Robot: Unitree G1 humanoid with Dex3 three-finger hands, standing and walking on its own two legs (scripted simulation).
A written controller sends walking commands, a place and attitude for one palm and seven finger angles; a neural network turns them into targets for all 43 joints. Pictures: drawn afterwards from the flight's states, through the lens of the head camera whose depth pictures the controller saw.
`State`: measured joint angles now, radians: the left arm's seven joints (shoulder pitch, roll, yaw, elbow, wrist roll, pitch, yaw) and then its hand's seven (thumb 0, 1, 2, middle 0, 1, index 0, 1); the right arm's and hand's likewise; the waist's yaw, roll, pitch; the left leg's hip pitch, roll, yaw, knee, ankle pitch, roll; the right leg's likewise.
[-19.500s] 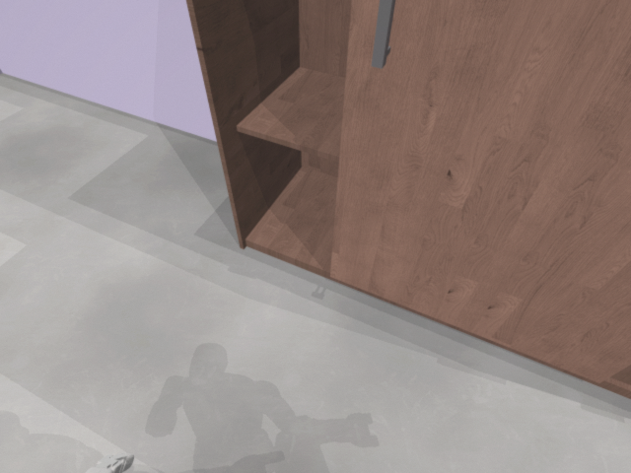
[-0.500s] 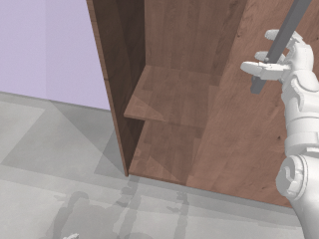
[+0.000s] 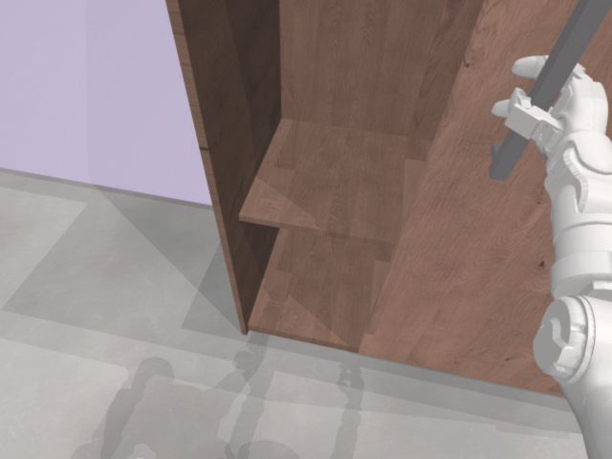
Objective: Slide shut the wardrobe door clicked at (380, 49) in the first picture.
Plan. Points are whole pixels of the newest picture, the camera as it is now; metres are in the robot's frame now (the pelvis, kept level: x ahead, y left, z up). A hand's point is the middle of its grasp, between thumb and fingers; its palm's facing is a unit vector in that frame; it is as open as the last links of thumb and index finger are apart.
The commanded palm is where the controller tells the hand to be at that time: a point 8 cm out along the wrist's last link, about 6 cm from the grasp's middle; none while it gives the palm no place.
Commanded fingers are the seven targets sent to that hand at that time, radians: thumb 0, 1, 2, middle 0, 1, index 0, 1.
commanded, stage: grip the handle and tug to test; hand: right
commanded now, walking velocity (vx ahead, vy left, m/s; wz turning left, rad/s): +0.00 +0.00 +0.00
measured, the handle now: (539, 85) +0.53 -0.20 +0.25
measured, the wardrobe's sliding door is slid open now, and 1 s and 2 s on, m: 0.38 0.38 0.33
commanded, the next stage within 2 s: tug the door sideways, standing still in 0.64 s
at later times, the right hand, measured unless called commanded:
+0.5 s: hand (516, 113) +0.48 -0.17 +0.24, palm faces +0.12 +0.99 +0.01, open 5.4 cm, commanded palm +0.43 -0.21 +0.24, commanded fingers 0.00 -0.90 -0.90 0.45 1.40 0.45 1.40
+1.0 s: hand (520, 114) +0.48 -0.17 +0.24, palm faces +0.13 +0.99 +0.00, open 5.6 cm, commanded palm +0.46 -0.19 +0.24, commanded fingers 0.00 -0.90 -0.90 0.45 1.40 0.45 1.40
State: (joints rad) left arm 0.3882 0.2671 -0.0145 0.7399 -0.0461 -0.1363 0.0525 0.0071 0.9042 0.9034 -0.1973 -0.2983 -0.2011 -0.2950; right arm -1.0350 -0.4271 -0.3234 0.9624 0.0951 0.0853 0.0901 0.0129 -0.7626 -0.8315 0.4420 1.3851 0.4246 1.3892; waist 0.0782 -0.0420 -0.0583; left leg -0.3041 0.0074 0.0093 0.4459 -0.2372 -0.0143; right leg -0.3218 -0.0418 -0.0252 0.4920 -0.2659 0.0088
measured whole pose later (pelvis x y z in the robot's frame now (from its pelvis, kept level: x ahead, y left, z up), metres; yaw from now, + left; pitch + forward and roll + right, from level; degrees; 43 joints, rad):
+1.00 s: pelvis +0.06 -0.01 +0.00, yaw -2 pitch +4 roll +1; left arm 0.18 0.24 -0.02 0.71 -0.05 -0.05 0.06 0.01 0.91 0.90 -0.20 -0.30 -0.20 -0.29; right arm -0.77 -0.24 -0.22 0.38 0.15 0.40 0.01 0.03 -0.72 -0.83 0.40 1.40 0.38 1.40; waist -0.03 -0.06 -0.08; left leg -0.17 0.03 0.07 0.43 -0.26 -0.01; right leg -0.19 -0.03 0.02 0.45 -0.31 0.00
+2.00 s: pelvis +0.01 +0.03 -0.02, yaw -2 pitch +0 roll +1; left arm 0.23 0.24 0.00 0.76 -0.05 -0.04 0.09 0.01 0.90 0.90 -0.20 -0.30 -0.20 -0.29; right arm -0.99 -0.32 -0.19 0.72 0.08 -0.06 -0.09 -0.02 -0.70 -0.84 0.44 1.40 0.27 1.40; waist 0.03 -0.07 0.14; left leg -0.27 -0.05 0.09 0.63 -0.36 0.08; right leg -0.37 -0.06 0.01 0.88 -0.43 -0.01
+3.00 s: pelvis +0.14 +0.29 -0.01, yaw -11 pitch +1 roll +1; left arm 0.04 0.23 0.04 0.61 -0.05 -0.11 0.00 0.01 0.91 0.90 -0.19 -0.30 -0.20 -0.29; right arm -0.60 -0.22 -0.15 -0.05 0.07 -0.04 -0.15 -0.03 -0.72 -0.80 0.46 1.40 0.18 1.32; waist -0.08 -0.05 0.23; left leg -0.40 -0.05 0.09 0.66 -0.19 0.04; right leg -0.26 -0.12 -0.07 0.58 -0.18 0.02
